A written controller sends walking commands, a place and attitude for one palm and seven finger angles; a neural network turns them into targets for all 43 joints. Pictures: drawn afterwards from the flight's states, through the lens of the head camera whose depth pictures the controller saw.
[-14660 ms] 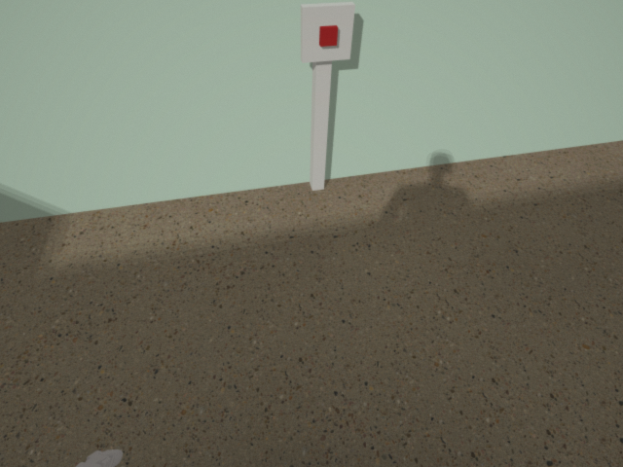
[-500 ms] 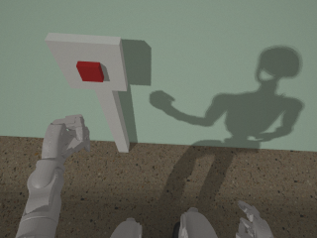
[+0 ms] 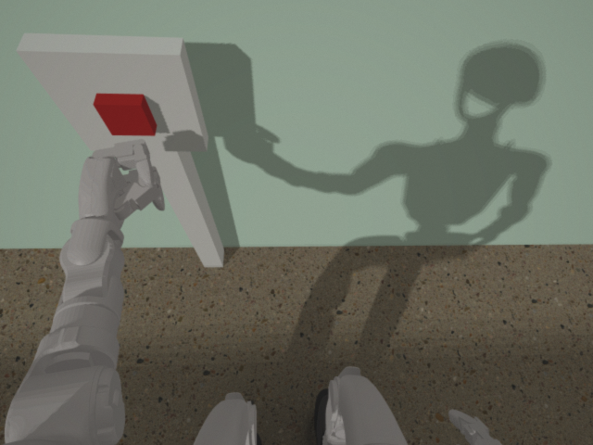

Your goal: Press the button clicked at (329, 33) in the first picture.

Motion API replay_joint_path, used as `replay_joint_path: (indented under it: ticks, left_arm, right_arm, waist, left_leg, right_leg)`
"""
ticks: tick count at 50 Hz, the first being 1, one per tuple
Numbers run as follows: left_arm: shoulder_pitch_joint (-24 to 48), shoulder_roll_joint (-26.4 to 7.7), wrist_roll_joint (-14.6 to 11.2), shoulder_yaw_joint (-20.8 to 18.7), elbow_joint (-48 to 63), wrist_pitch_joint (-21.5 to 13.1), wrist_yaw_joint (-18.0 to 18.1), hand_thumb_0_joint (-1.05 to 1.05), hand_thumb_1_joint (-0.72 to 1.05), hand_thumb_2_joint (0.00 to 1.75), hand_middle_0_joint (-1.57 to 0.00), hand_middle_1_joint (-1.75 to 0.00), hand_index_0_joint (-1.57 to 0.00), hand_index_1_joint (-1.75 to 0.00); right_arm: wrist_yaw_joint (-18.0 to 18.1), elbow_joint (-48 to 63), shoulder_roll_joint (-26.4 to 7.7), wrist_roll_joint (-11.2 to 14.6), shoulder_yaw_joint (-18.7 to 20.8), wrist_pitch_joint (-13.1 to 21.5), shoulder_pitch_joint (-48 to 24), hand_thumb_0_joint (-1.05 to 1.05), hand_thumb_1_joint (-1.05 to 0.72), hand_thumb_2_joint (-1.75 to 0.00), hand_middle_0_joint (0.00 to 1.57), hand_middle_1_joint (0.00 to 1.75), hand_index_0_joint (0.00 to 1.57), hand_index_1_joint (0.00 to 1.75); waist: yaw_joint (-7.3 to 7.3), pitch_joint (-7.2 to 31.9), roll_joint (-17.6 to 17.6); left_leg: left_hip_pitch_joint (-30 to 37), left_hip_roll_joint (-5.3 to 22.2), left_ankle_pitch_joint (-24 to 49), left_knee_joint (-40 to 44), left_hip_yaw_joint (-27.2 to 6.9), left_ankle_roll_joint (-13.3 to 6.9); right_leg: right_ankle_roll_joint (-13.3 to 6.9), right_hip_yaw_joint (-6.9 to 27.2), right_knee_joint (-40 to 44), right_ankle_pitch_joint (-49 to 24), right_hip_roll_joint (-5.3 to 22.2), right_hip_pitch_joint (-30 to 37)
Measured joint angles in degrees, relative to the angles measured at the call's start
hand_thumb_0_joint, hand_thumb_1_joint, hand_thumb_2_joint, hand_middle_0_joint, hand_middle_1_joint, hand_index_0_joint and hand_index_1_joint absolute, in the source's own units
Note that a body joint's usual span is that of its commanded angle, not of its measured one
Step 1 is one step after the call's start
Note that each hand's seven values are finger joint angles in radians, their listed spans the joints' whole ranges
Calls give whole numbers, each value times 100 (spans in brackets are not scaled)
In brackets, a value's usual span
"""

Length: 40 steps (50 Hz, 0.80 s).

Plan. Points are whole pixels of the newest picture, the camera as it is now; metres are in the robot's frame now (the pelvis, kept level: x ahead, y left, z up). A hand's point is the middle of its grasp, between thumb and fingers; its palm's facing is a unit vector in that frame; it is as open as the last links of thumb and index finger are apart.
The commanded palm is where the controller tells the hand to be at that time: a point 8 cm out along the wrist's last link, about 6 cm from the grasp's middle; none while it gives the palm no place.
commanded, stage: aim a knuckle at the button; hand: left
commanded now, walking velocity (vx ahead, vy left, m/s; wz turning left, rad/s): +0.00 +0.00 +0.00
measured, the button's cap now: (127, 113) +0.54 +0.22 +0.06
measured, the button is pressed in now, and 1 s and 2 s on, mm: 0 0 12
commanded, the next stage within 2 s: press the button with the knuckle in 0.78 s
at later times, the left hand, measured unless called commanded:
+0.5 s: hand (156, 181) +0.45 +0.18 +0.03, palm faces +0.01 -1.00 -0.05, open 3.1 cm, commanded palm +0.42 +0.22 +0.03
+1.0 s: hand (154, 176) +0.46 +0.18 +0.02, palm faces +0.01 -1.00 -0.04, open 3.1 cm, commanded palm +0.44 +0.23 +0.03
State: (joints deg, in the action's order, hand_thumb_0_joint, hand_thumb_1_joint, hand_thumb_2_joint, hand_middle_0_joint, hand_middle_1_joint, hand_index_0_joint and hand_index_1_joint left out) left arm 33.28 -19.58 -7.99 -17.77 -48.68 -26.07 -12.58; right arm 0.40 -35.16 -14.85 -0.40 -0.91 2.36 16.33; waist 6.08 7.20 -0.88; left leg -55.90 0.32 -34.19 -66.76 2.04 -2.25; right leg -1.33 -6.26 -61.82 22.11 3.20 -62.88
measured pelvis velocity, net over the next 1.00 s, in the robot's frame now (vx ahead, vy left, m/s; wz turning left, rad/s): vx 0.00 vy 0.00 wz -0.01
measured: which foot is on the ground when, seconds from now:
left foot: down 0.00-1.00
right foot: down 0.00-1.00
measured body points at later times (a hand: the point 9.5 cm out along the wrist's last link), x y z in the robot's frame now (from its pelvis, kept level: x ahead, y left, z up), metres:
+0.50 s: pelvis +0.00 +0.00 +0.00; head +0.14 +0.01 +0.43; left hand +0.44 +0.23 +0.04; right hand +0.05 -0.27 -0.11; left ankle -0.03 +0.09 -0.65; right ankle +0.06 -0.11 -0.65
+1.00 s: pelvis +0.00 +0.00 +0.00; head +0.15 +0.02 +0.42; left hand +0.46 +0.24 +0.03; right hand +0.07 -0.26 -0.12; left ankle -0.03 +0.09 -0.65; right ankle +0.06 -0.11 -0.65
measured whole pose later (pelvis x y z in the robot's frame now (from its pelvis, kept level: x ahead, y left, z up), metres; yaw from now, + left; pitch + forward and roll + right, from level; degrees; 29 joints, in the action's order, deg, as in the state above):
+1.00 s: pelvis +0.00 +0.00 +0.00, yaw +0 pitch +25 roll -2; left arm 38.1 -21.5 -6.9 -20.1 -55.1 -28.8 -12.4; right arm -0.2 -34.3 -14.5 -1.0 -1.4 -2.5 16.3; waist 7.2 6.6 -0.9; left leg -57.3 0.6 -34.3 -67.0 2.0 -2.4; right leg -1.2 -6.2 -61.5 21.8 2.8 -64.1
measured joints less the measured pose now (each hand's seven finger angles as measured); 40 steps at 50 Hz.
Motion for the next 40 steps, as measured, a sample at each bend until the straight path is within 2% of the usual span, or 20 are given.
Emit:
replay_joint_path:
  ticks: [7, 11, 15, 19, 25, 40]
  left_arm:
    - [535, -211, 114, -293, -567, -116, 19, 2, 90, 90, -130, -150, -130, -150]
    - [414, -284, 98, -420, -449, -136, -32, 2, 90, 90, -130, -150, -129, -150]
    - [151, -198, 19, -335, -272, -155, -56, 2, 90, 90, -130, -150, -129, -150]
    - [59, -99, 48, -296, -263, -188, 26, 2, 90, 90, -130, -150, -130, -150]
    - [48, -45, 64, -188, -215, -324, 77, 2, 90, 90, -130, -150, -130, -150]
    - [252, 19, 83, -65, -462, -356, 61, 2, 90, 90, -130, -150, -130, -150]
  right_arm:
    - [-61, -16, -17, -63, -11, -231, 143, 1, -90, -90, 20, 30, 21, 30]
    - [-101, 61, -18, -67, 8, -385, 259, 1, -91, -90, 20, 30, 21, 30]
    - [-129, 80, -16, -38, 22, -484, 362, 1, -91, -90, 20, 30, 21, 30]
    - [-114, 49, -11, -48, 9, -506, 353, 1, -91, -90, 20, 30, 21, 30]
    - [-95, 23, -4, -68, 35, -471, 192, 1, -90, -90, 20, 30, 21, 30]
    - [-93, 133, 21, -50, -5, -464, -89, 0, -91, -90, 20, 30, 21, 30]
  waist:
    - [162, -8, -21]
    - [208, -19, -34]
    - [164, -31, -39]
    - [138, -32, -15]
    - [100, -19, -2]
    - [19, -5, 20]
  left_leg:
    - [-190, 41, -4, -59, 44, -3]
    - [-180, 76, 7, -9, 93, -3]
    - [-60, 77, 47, 122, 112, -5]
    - [-2, 58, 71, 174, 80, -3]
    - [48, 46, 56, 154, 31, 5]
    - [-15, 11, 22, 55, 9, -9]
  right_leg:
    - [-8, 39, -36, -35, -44, -210]
    - [-9, 84, 18, -72, -89, -225]
    - [1, 103, 135, -107, -102, -113]
    - [1, 76, 183, -111, -84, -37]
    - [-1, 32, 179, -86, -69, 41]
    - [13, 21, 76, -40, -29, -13]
